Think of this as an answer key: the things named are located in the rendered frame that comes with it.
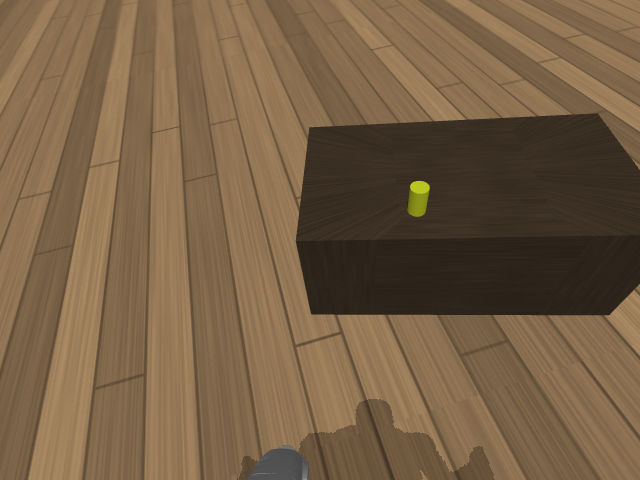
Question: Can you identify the can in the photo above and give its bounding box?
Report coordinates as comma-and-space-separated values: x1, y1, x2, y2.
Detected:
407, 181, 430, 217

